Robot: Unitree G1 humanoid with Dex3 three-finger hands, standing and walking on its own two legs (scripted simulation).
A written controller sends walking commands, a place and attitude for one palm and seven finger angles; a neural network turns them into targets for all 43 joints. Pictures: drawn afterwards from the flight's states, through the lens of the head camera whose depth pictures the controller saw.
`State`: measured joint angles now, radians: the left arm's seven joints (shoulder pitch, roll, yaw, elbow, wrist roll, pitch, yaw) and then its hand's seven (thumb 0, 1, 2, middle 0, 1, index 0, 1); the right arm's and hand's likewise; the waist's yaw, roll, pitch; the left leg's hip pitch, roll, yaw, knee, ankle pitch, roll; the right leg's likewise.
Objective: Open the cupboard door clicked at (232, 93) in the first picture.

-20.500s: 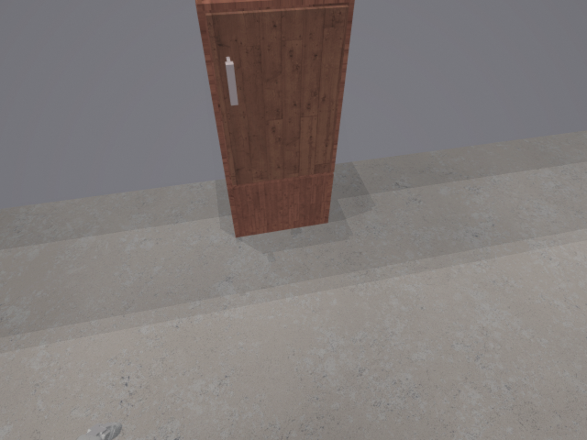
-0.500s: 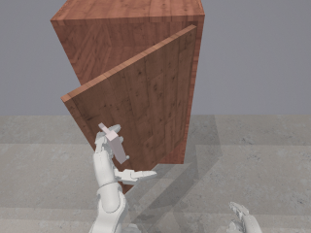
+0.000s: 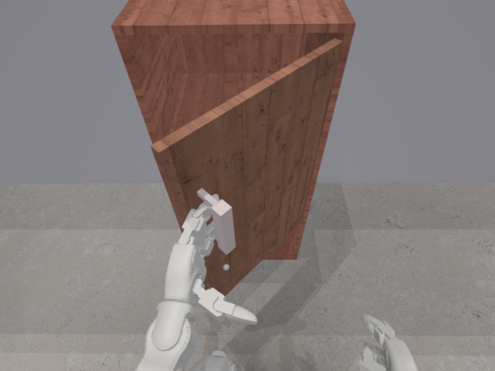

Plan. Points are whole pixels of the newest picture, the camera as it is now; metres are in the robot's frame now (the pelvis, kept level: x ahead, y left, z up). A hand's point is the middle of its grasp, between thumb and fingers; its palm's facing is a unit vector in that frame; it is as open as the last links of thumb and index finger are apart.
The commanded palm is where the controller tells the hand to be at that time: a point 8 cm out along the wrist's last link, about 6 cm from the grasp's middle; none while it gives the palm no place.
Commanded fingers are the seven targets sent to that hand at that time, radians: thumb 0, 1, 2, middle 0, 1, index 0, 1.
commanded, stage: slide the hand sideways off the handle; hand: left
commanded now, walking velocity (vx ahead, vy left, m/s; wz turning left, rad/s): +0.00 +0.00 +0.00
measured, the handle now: (216, 221) +0.35 +0.07 +0.06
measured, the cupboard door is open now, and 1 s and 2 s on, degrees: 46 46 46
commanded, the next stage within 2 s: draw the hand back to the body in 0.92 s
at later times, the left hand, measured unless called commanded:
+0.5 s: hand (213, 291) +0.23 +0.07 +0.05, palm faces -0.03 -1.00 +0.01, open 16.3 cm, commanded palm +0.20 +0.12 +0.05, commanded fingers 0.00 -0.50 0.30 -0.15 -0.30 -0.15 -0.30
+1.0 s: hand (183, 314) +0.20 +0.10 +0.05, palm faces +0.04 -1.00 -0.04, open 16.3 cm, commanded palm +0.17 +0.15 +0.05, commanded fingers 0.00 -0.50 0.30 -0.15 -0.30 -0.15 -0.30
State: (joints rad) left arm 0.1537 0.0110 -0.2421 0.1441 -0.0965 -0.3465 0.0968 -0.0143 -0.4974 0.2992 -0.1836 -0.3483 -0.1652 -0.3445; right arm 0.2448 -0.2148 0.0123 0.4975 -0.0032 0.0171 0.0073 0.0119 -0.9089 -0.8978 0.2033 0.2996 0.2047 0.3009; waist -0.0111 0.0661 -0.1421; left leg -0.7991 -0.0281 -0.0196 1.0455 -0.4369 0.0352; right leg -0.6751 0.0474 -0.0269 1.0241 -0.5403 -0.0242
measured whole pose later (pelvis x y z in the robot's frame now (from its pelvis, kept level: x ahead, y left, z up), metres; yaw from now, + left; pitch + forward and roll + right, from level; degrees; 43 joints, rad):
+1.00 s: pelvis +0.01 -0.03 -0.02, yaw +1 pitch +14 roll -1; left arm 0.60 0.14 -0.07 -0.22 -0.14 -0.40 -0.05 -0.01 -0.49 0.30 -0.15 -0.30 -0.15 -0.30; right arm 0.25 -0.23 0.00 0.41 0.00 -0.02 -0.02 0.01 -0.91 -0.90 0.20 0.30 0.20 0.30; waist 0.01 0.06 -0.17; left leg -0.90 -0.02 -0.05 1.14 -0.49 -0.01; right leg -0.77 0.06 -0.06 1.13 -0.61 -0.06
